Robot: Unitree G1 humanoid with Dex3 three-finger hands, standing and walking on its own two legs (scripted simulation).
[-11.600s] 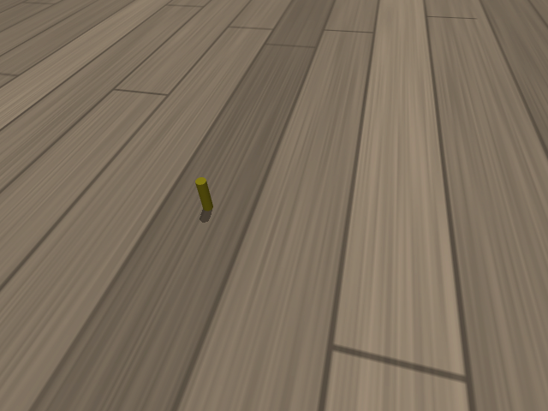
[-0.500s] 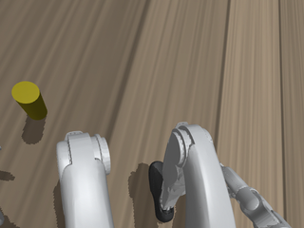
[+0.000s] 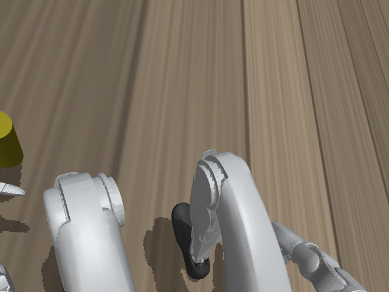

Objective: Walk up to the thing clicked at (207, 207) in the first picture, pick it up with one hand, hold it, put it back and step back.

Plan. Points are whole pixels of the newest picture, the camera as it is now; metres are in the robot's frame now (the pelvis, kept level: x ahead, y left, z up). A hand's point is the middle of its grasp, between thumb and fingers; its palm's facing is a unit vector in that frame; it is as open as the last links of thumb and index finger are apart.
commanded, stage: close in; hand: left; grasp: from the side
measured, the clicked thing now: (2, 143) +0.42 +0.28 -0.19
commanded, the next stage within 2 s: rest palm in 0.10 s
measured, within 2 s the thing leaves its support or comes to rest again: leaves its support in 1.42 s
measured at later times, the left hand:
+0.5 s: hand out of the picture +0.41 +0.29 -0.16, palm faces +0.37 -0.93 +0.00, open 15.3 cm
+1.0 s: hand (2, 133) +0.43 +0.28 -0.16, palm faces +0.38 -0.92 +0.00, open 8.2 cm
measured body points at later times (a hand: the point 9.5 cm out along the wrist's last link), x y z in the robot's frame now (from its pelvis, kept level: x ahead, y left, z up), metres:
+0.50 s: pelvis +0.00 +0.00 +0.00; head +0.21 +0.19 +0.34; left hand +0.39 +0.34 -0.16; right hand +0.17 -0.25 -0.03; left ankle +0.09 +0.12 -0.25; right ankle +0.15 -0.15 -0.24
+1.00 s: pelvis +0.00 +0.00 +0.00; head +0.22 +0.19 +0.34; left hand +0.41 +0.33 -0.16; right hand +0.16 -0.25 -0.03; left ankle +0.09 +0.12 -0.25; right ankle +0.15 -0.14 -0.24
